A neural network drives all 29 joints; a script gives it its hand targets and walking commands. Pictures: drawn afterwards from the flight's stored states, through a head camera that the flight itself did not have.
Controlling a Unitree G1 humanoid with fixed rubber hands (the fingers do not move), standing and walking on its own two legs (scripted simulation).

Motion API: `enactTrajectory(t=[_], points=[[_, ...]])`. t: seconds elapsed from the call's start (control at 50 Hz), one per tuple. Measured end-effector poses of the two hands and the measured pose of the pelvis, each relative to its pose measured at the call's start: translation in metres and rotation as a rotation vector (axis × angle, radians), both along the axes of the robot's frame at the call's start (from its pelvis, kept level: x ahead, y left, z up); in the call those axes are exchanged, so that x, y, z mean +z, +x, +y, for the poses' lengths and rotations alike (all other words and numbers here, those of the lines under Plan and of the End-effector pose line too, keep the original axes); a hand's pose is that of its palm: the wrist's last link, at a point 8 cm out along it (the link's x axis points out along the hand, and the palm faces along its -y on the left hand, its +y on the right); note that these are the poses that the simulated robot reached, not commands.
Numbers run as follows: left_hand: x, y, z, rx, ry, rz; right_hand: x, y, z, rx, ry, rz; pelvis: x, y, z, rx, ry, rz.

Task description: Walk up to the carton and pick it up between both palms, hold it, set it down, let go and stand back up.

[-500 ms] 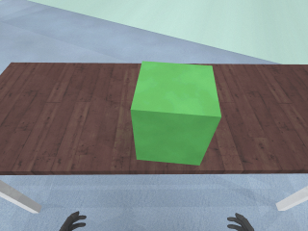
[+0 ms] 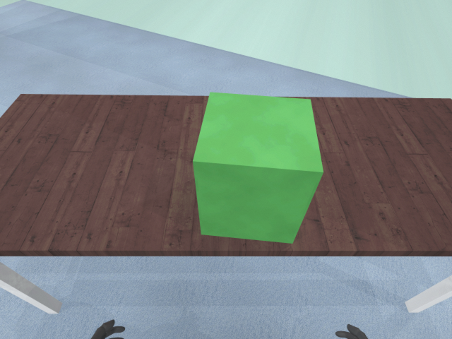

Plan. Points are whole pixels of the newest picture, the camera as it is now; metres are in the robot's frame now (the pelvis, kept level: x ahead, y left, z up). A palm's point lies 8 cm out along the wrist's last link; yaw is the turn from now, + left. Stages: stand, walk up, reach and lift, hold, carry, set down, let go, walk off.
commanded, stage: stand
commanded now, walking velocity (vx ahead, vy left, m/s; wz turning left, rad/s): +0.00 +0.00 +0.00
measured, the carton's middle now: (252, 170) +0.44 -0.05 +0.02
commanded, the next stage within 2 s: walk up in 0.90 s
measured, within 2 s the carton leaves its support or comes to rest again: neither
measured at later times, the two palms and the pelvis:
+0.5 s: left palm out of the picture +0.09 +0.25 -0.10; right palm out of the picture +0.09 -0.24 -0.11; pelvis +0.00 +0.00 +0.00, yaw +0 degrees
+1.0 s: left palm out of the picture +0.08 +0.25 -0.11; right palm out of the picture +0.08 -0.24 -0.11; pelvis +0.00 +0.01 +0.00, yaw +0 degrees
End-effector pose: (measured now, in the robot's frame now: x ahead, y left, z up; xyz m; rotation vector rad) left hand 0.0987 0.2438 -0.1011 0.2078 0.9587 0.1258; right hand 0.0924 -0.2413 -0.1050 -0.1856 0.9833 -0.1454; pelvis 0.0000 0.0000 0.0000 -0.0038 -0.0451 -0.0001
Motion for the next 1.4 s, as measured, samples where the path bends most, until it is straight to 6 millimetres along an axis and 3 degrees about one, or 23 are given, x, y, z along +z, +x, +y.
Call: enactTrajectory(t=[1.12, 1.18, 1.26, 1.34, 1.4], points=[[-0.007, -0.02, 0.011, -0.004, 0.02, 0.097, -0.004, -0.014, 0.002, -0.011, -0.019, 0.067, 0.003, 0.004, 0.006, -0.01, 0.006, 0.004], [-0.011, -0.015, 0.015, -0.049, 0.057, 0.125, -0.002, -0.022, -0.011, -0.012, -0.082, 0.062, -0.002, -0.003, -0.002, -0.022, 0.019, 0.006], [-0.015, -0.003, 0.01, -0.082, 0.092, 0.135, 0.0, -0.05, -0.045, -0.048, -0.161, 0.109, -0.006, -0.014, -0.021, -0.028, 0.027, -0.001], [-0.019, 0.009, -0.018, -0.094, 0.073, 0.101, -0.003, -0.077, -0.086, -0.075, -0.2, 0.164, -0.012, -0.025, -0.045, -0.032, 0.04, -0.002], [-0.024, 0.012, -0.047, -0.096, 0.05, 0.065, -0.015, -0.084, -0.117, -0.082, -0.194, 0.169, -0.023, -0.031, -0.066, -0.033, 0.037, -0.006]])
